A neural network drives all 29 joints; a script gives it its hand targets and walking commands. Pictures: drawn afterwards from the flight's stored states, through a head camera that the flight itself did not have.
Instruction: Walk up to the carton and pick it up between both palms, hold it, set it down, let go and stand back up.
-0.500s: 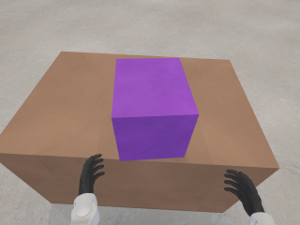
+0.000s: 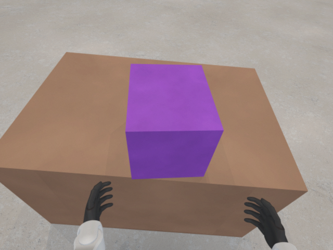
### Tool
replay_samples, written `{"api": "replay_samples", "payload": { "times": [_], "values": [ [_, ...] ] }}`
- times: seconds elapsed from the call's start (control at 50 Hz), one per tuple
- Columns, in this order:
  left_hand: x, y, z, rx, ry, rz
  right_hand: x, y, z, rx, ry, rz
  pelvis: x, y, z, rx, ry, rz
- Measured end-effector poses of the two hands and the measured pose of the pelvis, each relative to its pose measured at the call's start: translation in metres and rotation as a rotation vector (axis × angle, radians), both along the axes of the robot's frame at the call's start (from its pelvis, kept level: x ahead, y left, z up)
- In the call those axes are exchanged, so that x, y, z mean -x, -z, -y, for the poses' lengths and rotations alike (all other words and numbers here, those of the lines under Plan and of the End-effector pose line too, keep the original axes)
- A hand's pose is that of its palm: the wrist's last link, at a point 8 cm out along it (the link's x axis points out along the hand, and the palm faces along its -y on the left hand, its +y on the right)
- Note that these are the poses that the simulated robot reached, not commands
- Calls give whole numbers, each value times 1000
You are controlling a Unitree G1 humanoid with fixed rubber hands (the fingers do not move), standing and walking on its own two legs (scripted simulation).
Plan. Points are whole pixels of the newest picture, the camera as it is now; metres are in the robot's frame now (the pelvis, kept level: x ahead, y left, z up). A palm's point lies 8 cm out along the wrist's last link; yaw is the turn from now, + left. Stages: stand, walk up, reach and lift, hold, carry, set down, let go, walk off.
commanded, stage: set down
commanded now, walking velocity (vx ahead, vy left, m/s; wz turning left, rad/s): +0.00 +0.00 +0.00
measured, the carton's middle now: (167, 120) +0.51 +0.03 -0.01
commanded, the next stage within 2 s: let go in 1.40 s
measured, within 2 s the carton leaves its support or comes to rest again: neither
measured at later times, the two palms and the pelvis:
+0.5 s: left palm (87, 219) +0.20 +0.21 -0.07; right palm (263, 238) +0.19 -0.23 -0.05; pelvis +0.02 +0.01 +0.00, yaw +0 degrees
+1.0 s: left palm (83, 227) +0.19 +0.22 -0.08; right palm (252, 244) +0.18 -0.20 -0.07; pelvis +0.02 +0.01 +0.00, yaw +0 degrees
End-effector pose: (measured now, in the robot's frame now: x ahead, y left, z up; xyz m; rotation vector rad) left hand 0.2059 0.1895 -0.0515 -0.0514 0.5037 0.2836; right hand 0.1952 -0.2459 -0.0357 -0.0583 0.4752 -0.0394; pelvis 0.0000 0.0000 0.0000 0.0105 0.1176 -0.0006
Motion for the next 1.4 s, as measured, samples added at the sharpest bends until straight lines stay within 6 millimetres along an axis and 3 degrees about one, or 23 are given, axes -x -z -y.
{"api": "replay_samples", "payload": {
  "times": [0.4, 1.04, 1.4],
  "values": [
    [3, 12, -16, 1, 53, -117, 3, 11, -15, 13, 22, -81, -15, -4, -6, 6, 2, 4],
    [19, 33, -26, 15, 115, -314, 17, 36, -43, 53, 28, -226, -17, -5, -7, 6, 2, 19],
    [20, 37, -29, 6, 133, -367, 23, 46, -40, 72, 44, -278, -21, -5, -7, 6, 3, 13]
  ]
}}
